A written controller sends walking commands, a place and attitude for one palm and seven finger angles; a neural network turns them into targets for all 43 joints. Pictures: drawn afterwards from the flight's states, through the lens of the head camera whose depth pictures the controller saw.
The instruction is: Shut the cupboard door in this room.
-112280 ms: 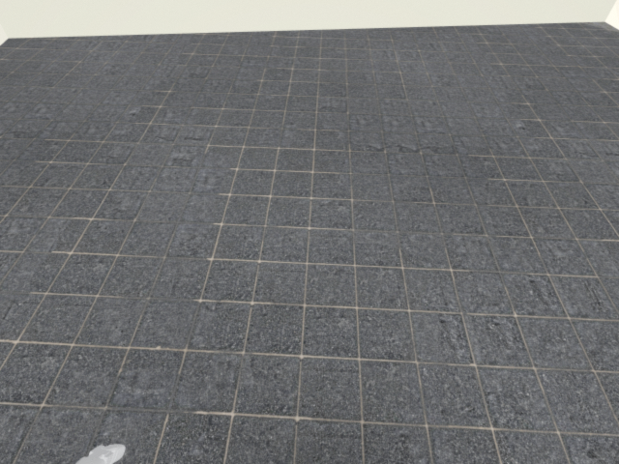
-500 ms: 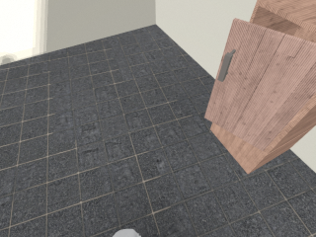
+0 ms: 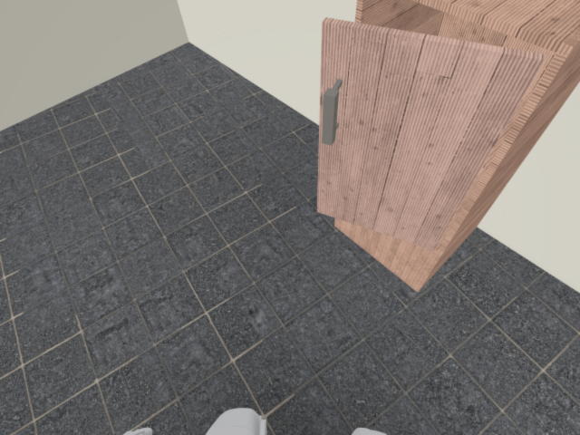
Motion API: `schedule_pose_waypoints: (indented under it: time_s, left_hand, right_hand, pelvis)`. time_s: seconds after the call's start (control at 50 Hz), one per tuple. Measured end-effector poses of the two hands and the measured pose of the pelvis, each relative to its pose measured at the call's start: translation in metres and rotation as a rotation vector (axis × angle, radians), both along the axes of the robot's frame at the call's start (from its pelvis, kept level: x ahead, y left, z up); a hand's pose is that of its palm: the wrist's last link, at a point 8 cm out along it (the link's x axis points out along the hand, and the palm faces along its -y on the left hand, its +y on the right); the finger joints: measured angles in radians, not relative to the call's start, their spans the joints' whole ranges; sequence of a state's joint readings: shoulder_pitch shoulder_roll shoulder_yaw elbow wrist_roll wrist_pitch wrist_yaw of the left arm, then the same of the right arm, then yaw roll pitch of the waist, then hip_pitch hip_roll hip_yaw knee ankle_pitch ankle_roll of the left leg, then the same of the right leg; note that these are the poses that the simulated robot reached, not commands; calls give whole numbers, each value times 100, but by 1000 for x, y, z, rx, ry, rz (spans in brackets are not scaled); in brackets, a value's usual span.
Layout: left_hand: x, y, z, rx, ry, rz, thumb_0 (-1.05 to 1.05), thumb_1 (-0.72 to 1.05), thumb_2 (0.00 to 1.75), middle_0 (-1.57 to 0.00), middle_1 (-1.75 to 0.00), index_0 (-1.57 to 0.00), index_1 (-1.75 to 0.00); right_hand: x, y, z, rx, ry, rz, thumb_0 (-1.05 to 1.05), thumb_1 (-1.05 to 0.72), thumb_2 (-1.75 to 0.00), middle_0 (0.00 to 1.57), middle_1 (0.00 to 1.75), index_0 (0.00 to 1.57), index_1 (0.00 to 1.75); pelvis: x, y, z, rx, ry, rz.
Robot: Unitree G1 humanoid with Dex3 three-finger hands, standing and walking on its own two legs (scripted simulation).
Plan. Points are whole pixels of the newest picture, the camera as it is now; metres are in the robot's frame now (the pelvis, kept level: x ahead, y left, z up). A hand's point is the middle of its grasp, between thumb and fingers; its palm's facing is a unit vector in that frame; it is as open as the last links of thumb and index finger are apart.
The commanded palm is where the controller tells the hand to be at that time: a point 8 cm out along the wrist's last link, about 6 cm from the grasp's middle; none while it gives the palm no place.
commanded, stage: turn to face it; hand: left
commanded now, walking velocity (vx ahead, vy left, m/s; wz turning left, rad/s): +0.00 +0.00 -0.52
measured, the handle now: (333, 112) +0.72 -0.03 -0.02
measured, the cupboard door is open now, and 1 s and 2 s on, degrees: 23 23 23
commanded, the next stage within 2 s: take the last steps up to it in 0.42 s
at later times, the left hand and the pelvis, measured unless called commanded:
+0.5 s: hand (196, 388) +0.19 +0.18 -0.15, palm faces -0.23 -0.94 -0.26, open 7.4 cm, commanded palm none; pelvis +0.03 +0.01 +0.00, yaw -14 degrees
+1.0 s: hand (228, 366) +0.23 +0.14 -0.15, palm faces -0.31 -0.94 -0.17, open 7.4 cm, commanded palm none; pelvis +0.10 -0.01 +0.02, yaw -18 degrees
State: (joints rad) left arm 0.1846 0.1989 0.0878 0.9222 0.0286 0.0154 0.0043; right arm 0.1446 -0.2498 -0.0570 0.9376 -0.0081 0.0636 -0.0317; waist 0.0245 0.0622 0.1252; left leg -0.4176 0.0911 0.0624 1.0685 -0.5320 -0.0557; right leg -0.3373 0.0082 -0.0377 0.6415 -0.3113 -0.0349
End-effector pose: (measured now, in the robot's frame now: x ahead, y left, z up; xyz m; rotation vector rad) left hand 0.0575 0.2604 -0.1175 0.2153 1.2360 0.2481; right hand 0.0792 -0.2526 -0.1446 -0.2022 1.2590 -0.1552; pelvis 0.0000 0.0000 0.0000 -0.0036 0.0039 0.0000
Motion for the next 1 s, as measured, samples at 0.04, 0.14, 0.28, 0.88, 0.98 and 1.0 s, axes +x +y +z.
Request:
schedule_pose_waypoints:
  time_s: [0.04,0.14,0.28,0.88,0.98,1.0]
  left_hand:
    - [12,1,3,3,6,-32,1,91,90,-20,-30,-20,-30]
    - [42,6,1,-16,10,-108,1,91,90,-20,-30,-20,-30]
    - [93,11,-8,-58,-27,-198,1,91,90,-20,-30,-20,-30]
    - [137,-38,-11,-131,79,-356,1,91,90,-20,-30,-20,-30]
    - [172,-66,-3,-133,38,-386,1,91,90,-20,-30,-20,-30]
    - [179,-73,-3,-130,30,-392,1,91,90,-20,-30,-20,-30]
  right_hand:
    - [0,-4,8,-13,-10,-23,1,-91,-90,20,30,20,30]
    - [2,-2,25,-38,-61,-78,1,-91,-90,19,30,20,30]
    - [-24,17,30,-63,-61,-121,1,-91,-90,19,30,20,30]
    - [-88,46,33,8,90,-355,1,-91,-90,20,30,20,30]
    - [-105,49,30,63,205,-401,1,-91,-90,20,30,20,30]
    - [-107,47,27,74,224,-413,1,-91,-90,20,30,20,30]
  pelvis:
    - [3,2,5,8,7,-25]
    - [12,11,9,18,17,-84]
    - [22,26,6,-10,12,-151]
    - [79,10,17,-10,6,-311]
    - [98,-8,19,-13,6,-318]
    - [103,-13,18,-11,4,-322]
